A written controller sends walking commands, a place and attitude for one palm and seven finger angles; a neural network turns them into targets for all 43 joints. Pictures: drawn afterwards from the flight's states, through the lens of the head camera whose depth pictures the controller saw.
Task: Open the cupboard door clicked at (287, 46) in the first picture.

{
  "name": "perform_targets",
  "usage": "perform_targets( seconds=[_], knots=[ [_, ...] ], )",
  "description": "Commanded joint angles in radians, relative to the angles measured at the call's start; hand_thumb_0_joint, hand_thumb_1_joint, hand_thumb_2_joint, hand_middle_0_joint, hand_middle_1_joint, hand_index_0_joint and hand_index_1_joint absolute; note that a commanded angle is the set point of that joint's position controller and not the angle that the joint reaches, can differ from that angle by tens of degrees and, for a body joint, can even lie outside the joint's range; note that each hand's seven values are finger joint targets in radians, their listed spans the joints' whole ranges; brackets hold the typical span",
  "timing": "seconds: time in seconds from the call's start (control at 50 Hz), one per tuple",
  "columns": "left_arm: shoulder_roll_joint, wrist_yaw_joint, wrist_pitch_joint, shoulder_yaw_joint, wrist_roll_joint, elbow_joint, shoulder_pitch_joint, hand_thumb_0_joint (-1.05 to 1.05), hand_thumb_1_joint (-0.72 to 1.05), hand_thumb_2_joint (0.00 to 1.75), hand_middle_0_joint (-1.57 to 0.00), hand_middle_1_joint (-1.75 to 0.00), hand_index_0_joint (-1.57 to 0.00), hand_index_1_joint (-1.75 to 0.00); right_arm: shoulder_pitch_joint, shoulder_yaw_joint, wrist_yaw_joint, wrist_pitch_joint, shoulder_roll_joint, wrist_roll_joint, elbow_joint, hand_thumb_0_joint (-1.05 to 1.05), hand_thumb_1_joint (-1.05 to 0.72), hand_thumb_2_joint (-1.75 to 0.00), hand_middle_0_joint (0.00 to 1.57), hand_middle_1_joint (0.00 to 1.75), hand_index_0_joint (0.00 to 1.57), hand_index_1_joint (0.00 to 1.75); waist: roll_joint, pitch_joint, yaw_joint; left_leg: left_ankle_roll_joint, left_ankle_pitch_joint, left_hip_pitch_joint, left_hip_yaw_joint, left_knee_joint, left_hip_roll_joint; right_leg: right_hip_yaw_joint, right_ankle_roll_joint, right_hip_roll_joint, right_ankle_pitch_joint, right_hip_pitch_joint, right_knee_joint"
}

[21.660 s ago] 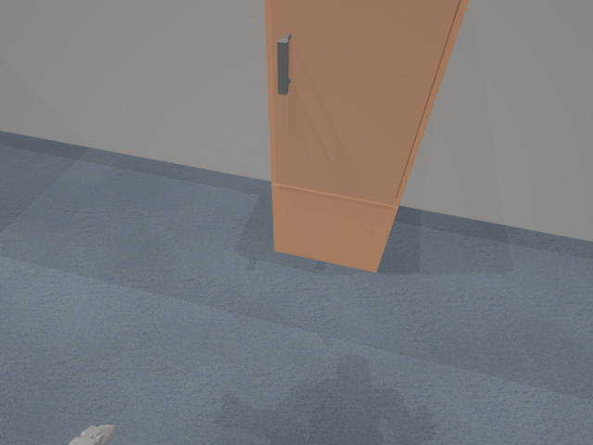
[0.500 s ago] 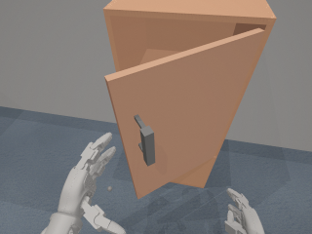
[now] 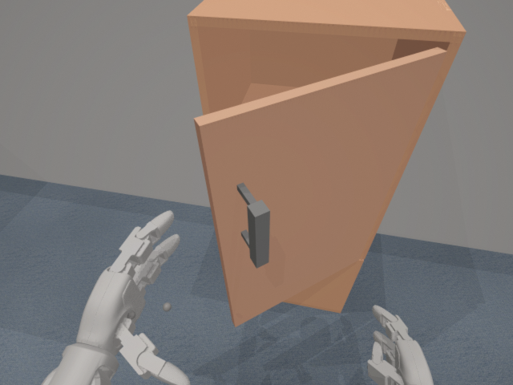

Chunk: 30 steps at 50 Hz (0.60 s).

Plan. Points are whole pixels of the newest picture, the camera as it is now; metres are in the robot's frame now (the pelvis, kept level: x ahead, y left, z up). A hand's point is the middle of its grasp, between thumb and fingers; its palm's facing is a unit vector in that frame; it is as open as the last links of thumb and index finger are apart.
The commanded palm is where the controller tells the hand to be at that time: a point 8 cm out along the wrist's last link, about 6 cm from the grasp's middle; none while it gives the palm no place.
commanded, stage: draw the hand back to the body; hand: left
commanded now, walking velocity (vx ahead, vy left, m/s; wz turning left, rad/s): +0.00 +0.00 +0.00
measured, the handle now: (251, 226) +0.32 +0.03 +0.11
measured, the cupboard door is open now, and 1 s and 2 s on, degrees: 40 40 40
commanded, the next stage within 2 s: step back with the hand held close in 1.36 s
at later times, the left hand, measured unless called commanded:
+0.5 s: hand (98, 284) +0.20 +0.20 +0.15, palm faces +0.23 -0.93 -0.29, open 14.8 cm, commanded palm +0.16 +0.24 +0.17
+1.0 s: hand (37, 246) +0.22 +0.26 +0.20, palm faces +0.43 -0.81 -0.41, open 8.9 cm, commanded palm +0.17 +0.30 +0.21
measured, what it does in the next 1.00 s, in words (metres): stands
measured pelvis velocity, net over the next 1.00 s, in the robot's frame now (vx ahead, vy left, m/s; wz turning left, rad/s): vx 0.03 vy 0.00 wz -0.02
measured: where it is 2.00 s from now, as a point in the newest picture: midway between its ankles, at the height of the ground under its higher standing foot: outside the picture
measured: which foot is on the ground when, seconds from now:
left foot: down 0.00-1.00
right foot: down 0.00-1.00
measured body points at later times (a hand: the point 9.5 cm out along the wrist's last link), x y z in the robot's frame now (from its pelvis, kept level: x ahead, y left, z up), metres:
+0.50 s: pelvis +0.01 +0.00 +0.03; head +0.00 +0.00 +0.48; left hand +0.18 +0.25 +0.17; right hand +0.20 -0.21 -0.04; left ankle -0.02 +0.11 -0.70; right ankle +0.03 -0.12 -0.70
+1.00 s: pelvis +0.03 +0.00 +0.04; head +0.01 -0.02 +0.49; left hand +0.19 +0.30 +0.22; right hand +0.21 -0.22 -0.04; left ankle -0.02 +0.11 -0.70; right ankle +0.03 -0.12 -0.70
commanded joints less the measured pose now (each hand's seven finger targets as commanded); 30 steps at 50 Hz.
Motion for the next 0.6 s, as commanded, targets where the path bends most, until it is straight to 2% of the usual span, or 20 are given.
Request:
perform_targets(
  seconds=[0.0, 0.02, 0.04, 0.06, 0.08, 0.1, 0.12, 0.16, 0.22, 0.26, 0.28, 0.3, 0.32, 0.34, 0.4, 0.42, 0.46, 0.52, 0.54, 0.58],
  knots=[
    [0.083, -0.019, -0.028, 0.103, -0.037, -0.229, -0.050, 0.00, -0.50, 0.30, -0.15, -0.30, -0.15, -0.30, -0.114, -0.040, -0.013, -0.071, -0.111, 0.012, -0.178, 0.00, -0.90, -0.90, 0.20, 0.30, 0.20, 0.30, -0.038, -0.065, 0.010, 0.003, 0.206, -0.014, -0.026, -0.187, -0.008, 0.003, -0.012, 0.027, 0.143, 0.133, -0.155],
    [0.109, -0.023, -0.022, 0.129, -0.040, -0.223, -0.054, 0.00, -0.50, 0.30, -0.15, -0.30, -0.15, -0.30, -0.119, -0.042, -0.015, -0.072, -0.117, 0.014, -0.169, 0.00, -0.90, -0.90, 0.20, 0.30, 0.20, 0.30, -0.038, -0.073, 0.012, 0.004, 0.218, -0.006, -0.026, -0.186, -0.007, 0.006, -0.013, 0.027, 0.155, 0.143, -0.159],
    [0.099, -0.032, -0.023, 0.127, -0.048, -0.246, -0.057, 0.00, -0.50, 0.30, -0.15, -0.30, -0.15, -0.30, -0.122, -0.041, -0.015, -0.077, -0.115, 0.014, -0.173, 0.00, -0.90, -0.90, 0.20, 0.30, 0.20, 0.30, -0.045, -0.090, 0.014, 0.004, 0.231, 0.005, -0.027, -0.192, -0.010, 0.003, -0.012, 0.026, 0.171, 0.158, -0.159],
    [0.090, -0.041, -0.018, 0.124, -0.055, -0.244, -0.039, 0.00, -0.50, 0.30, -0.15, -0.30, -0.15, -0.30, -0.123, -0.040, -0.015, -0.081, -0.113, 0.015, -0.173, 0.00, -0.90, -0.90, 0.20, 0.30, 0.20, 0.30, -0.030, -0.084, 0.017, 0.003, 0.239, 0.014, -0.026, -0.197, -0.009, 0.000, -0.011, 0.028, 0.184, 0.158, -0.162],
    [0.099, -0.048, -0.014, 0.126, -0.059, -0.249, -0.060, 0.00, -0.50, 0.30, -0.15, -0.30, -0.15, -0.30, -0.123, -0.038, -0.015, -0.084, -0.117, 0.017, -0.168, 0.00, -0.90, -0.90, 0.20, 0.30, 0.20, 0.30, -0.025, -0.068, 0.010, 0.003, 0.237, 0.016, -0.028, -0.200, -0.008, -0.002, -0.010, 0.030, 0.183, 0.152, -0.166],
    [0.103, -0.053, -0.011, 0.138, -0.065, -0.246, -0.069, 0.00, -0.50, 0.30, -0.15, -0.30, -0.15, -0.30, -0.122, -0.038, -0.017, -0.088, -0.118, 0.017, -0.164, 0.00, -0.90, -0.90, 0.20, 0.30, 0.20, 0.30, -0.034, -0.061, 0.010, 0.003, 0.232, 0.017, -0.030, -0.205, -0.009, -0.003, -0.009, 0.030, 0.177, 0.154, -0.173],
    [0.128, -0.052, -0.008, 0.161, -0.064, -0.234, -0.081, 0.00, -0.50, 0.30, -0.15, -0.30, -0.15, -0.30, -0.127, -0.039, -0.019, -0.090, -0.124, 0.017, -0.153, 0.00, -0.90, -0.90, 0.20, 0.30, 0.20, 0.30, -0.036, -0.052, 0.011, 0.004, 0.228, 0.021, -0.031, -0.207, -0.007, -0.002, -0.011, 0.029, 0.169, 0.156, -0.180],
    [0.123, -0.063, -0.001, 0.168, -0.076, -0.240, -0.079, 0.00, -0.50, 0.30, -0.15, -0.30, -0.15, -0.30, -0.134, -0.036, -0.020, -0.100, -0.120, 0.018, -0.153, 0.00, -0.90, -0.90, 0.20, 0.30, 0.20, 0.30, -0.017, -0.046, 0.015, 0.004, 0.222, 0.032, -0.031, -0.220, -0.009, -0.003, -0.010, 0.029, 0.163, 0.163, -0.192],
    [0.163, -0.072, 0.010, 0.216, -0.080, -0.232, -0.093, 0.00, -0.40, 0.34, -0.15, -0.30, -0.15, -0.30, -0.141, -0.039, -0.024, -0.106, -0.127, 0.022, -0.140, 0.00, -0.90, -0.90, 0.20, 0.30, 0.20, 0.30, -0.025, -0.050, 0.021, 0.003, 0.231, 0.052, -0.034, -0.235, -0.007, -0.005, -0.011, 0.031, 0.166, 0.181, -0.208],
    [0.147, -0.087, 0.016, 0.210, -0.091, -0.246, -0.098, 0.00, -0.32, 0.37, -0.16, -0.30, -0.16, -0.30, -0.142, -0.036, -0.025, -0.115, -0.124, 0.025, -0.140, 0.00, -0.90, -0.90, 0.20, 0.30, 0.20, 0.30, 0.006, -0.050, 0.020, 0.002, 0.252, 0.074, -0.033, -0.246, -0.009, -0.010, -0.010, 0.032, 0.195, 0.189, -0.213],
    [0.249, 0.082, -0.025, 0.225, 0.060, -0.394, -0.159, 0.00, -0.29, 0.39, -0.16, -0.30, -0.16, -0.30, -0.136, -0.043, -0.047, -0.109, -0.103, -0.002, -0.149, 0.00, -0.90, -0.90, 0.20, 0.30, 0.20, 0.30, 0.014, -0.041, 0.064, -0.004, 0.240, 0.043, -0.024, -0.301, 0.005, 0.031, -0.020, 0.030, 0.186, 0.248, -0.250],
    [0.162, 0.153, -0.009, 0.199, 0.073, -0.289, -0.035, 0.00, -0.26, 0.40, -0.16, -0.30, -0.16, -0.30, -0.120, -0.040, -0.056, -0.106, -0.088, -0.012, -0.131, 0.00, -0.90, -0.90, 0.20, 0.30, 0.20, 0.30, -0.036, 0.019, 0.045, -0.009, 0.213, 0.034, -0.018, -0.311, 0.006, 0.026, -0.021, 0.029, 0.158, 0.235, -0.273],
    [0.161, 0.194, -0.005, 0.194, 0.093, -0.272, -0.035, 0.00, -0.22, 0.42, -0.16, -0.30, -0.16, -0.30, -0.125, -0.041, -0.054, -0.098, -0.097, -0.012, -0.112, 0.00, -0.90, -0.90, 0.20, 0.30, 0.20, 0.30, -0.045, 0.037, 0.047, -0.010, 0.206, 0.038, -0.023, -0.327, 0.010, 0.029, -0.023, 0.028, 0.148, 0.253, -0.293],
    [0.131, 0.217, -0.005, 0.176, 0.102, -0.244, -0.011, 0.00, -0.18, 0.43, -0.16, -0.30, -0.16, -0.30, -0.127, -0.040, -0.054, -0.088, -0.091, -0.014, -0.106, 0.00, -0.90, -0.90, 0.20, 0.30, 0.20, 0.30, -0.051, 0.049, 0.037, -0.008, 0.217, 0.057, -0.017, -0.335, 0.013, 0.027, -0.020, 0.024, 0.154, 0.260, -0.298],
    [0.164, 0.262, -0.022, 0.204, 0.131, -0.265, -0.037, 0.00, -0.08, 0.48, -0.16, -0.30, -0.16, -0.30, -0.141, -0.043, -0.054, -0.074, -0.097, -0.020, -0.087, 0.00, -0.90, -0.90, 0.20, 0.30, 0.20, 0.30, 0.017, 0.018, 0.040, -0.006, 0.262, 0.117, -0.006, -0.364, 0.011, 0.032, -0.022, 0.020, 0.195, 0.305, -0.323],
    [0.189, 0.274, -0.028, 0.224, 0.139, -0.255, -0.044, 0.00, -0.05, 0.50, -0.17, -0.30, -0.17, -0.30, -0.147, -0.044, -0.056, -0.074, -0.102, -0.024, -0.074, 0.00, -0.90, -0.90, 0.20, 0.30, 0.20, 0.30, 0.012, 0.015, 0.044, -0.005, 0.280, 0.130, -0.005, -0.375, 0.012, 0.031, -0.023, 0.019, 0.211, 0.324, -0.335],
    [0.172, 0.283, -0.037, 0.216, 0.144, -0.264, -0.049, 0.00, 0.02, 0.52, -0.17, -0.30, -0.17, -0.30, -0.150, -0.045, -0.054, -0.073, -0.096, -0.027, -0.065, 0.00, -0.90, -0.90, 0.20, 0.30, 0.20, 0.30, 0.024, 0.001, 0.040, -0.004, 0.314, 0.169, -0.001, -0.396, 0.012, 0.031, -0.021, 0.017, 0.240, 0.343, -0.347],
    [0.205, 0.298, -0.045, 0.255, 0.151, -0.247, -0.061, 0.00, 0.13, 0.57, -0.17, -0.30, -0.17, -0.30, -0.164, -0.048, -0.056, -0.072, -0.101, -0.031, -0.043, 0.00, -0.90, -0.90, 0.20, 0.30, 0.20, 0.30, -0.006, 0.011, 0.046, -0.004, 0.347, 0.193, -0.004, -0.423, 0.018, 0.027, -0.020, 0.021, 0.260, 0.372, -0.369],
    [0.199, 0.300, -0.047, 0.256, 0.149, -0.249, -0.065, 0.00, 0.17, 0.58, -0.17, -0.30, -0.17, -0.30, -0.168, -0.048, -0.055, -0.070, -0.099, -0.032, -0.041, 0.00, -0.90, -0.90, 0.20, 0.30, 0.20, 0.30, -0.013, 0.010, 0.044, -0.004, 0.359, 0.201, -0.005, -0.433, 0.018, 0.029, -0.019, 0.021, 0.272, 0.383, -0.373],
    [0.212, 0.304, -0.051, 0.284, 0.150, -0.243, -0.061, 0.00, 0.23, 0.62, -0.18, -0.30, -0.18, -0.30, -0.173, -0.051, -0.053, -0.066, -0.099, -0.031, -0.029, 0.00, -0.90, -0.90, 0.20, 0.30, 0.20, 0.30, -0.004, 0.002, 0.049, -0.005, 0.391, 0.220, -0.001, -0.445, 0.019, 0.029, -0.019, 0.021, 0.293, 0.403, -0.382]
  ],
)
